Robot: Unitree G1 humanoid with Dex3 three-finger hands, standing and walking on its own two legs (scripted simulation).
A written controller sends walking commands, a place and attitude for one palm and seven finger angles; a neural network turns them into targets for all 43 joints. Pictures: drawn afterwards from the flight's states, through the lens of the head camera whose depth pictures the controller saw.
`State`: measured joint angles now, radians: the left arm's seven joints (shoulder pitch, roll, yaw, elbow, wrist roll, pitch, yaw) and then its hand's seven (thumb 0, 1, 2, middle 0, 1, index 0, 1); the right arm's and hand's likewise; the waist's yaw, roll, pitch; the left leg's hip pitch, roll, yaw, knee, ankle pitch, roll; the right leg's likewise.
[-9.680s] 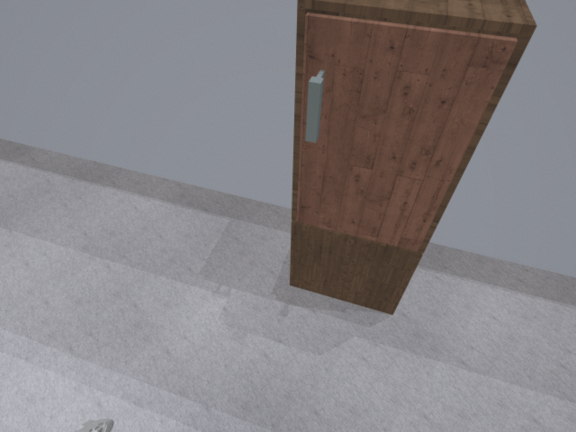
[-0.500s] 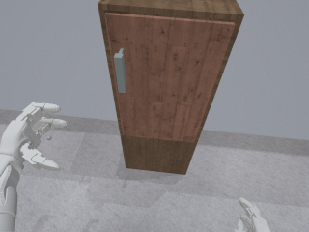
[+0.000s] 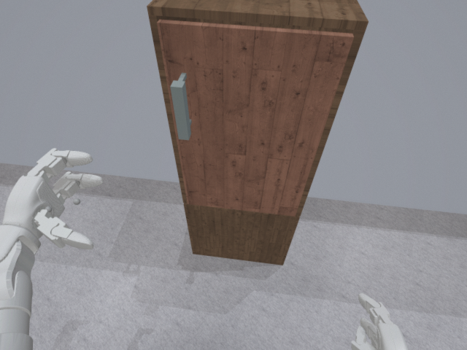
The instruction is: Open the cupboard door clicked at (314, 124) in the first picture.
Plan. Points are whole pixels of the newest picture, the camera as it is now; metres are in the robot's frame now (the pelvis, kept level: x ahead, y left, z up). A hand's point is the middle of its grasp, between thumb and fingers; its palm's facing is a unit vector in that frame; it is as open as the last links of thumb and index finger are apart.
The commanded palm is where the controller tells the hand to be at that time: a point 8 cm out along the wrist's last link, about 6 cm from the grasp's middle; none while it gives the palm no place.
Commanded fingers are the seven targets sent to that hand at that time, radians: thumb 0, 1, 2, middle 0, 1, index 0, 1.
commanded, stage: move the hooked fingers beside the handle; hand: left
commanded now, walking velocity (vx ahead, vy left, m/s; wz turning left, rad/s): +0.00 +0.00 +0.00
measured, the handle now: (184, 106) +0.60 +0.17 +0.10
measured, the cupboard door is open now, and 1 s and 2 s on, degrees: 0 0 0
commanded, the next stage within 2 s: none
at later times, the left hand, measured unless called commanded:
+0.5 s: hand (107, 163) +0.39 +0.26 +0.11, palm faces -0.02 -1.00 +0.01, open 14.0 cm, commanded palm +0.37 +0.31 +0.11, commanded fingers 0.00 -0.50 0.30 -0.30 -1.20 -0.30 -1.20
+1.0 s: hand (132, 137) +0.46 +0.24 +0.12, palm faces -0.02 -1.00 +0.00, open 14.0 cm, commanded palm +0.44 +0.29 +0.11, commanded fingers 0.00 -0.50 0.30 -0.30 -1.20 -0.30 -1.20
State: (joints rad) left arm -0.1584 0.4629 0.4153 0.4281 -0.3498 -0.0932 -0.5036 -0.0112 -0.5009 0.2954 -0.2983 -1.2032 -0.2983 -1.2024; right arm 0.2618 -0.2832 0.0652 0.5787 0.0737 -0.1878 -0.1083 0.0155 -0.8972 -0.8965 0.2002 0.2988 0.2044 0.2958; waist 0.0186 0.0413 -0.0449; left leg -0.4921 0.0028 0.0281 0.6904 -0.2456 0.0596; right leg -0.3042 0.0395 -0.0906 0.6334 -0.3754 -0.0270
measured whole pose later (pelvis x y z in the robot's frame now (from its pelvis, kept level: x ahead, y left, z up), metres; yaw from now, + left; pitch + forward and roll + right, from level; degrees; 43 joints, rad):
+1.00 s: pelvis +0.01 +0.00 -0.01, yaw -2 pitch +10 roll -3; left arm -0.72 0.55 0.39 1.02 -0.20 -0.25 -0.41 -0.01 -0.50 0.30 -0.30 -1.20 -0.30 -1.20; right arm 0.35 -0.29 0.04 0.62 0.06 -0.02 -0.07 0.01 -0.90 -0.90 0.20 0.30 0.20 0.30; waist -0.08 0.02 -0.07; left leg -0.66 0.02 0.05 0.77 -0.29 0.07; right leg -0.48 0.05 -0.06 0.72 -0.41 -0.02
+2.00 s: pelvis +0.03 +0.01 -0.02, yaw -3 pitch +17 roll -4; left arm -0.92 0.65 0.42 1.20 -0.13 -0.25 -0.39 -0.01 -0.50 0.30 -0.30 -1.20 -0.30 -1.20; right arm 0.39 -0.29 0.03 0.62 0.03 0.09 -0.04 0.01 -0.90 -0.90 0.20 0.30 0.20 0.30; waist -0.15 0.03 -0.11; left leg -0.81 0.04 0.04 0.87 -0.36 0.07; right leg -0.62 0.07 -0.07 0.77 -0.45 -0.02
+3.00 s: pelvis +0.02 +0.00 -0.03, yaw -4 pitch +17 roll -4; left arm -0.97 0.57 0.39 1.23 -0.10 -0.28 -0.27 -0.01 -0.50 0.30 -0.30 -1.20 -0.30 -1.20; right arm 0.42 -0.28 0.04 0.63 0.02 0.05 -0.02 0.01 -0.90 -0.90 0.20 0.30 0.20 0.30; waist -0.16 0.04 -0.10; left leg -0.83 0.04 0.05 0.88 -0.34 0.06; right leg -0.65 0.07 -0.06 0.81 -0.45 -0.03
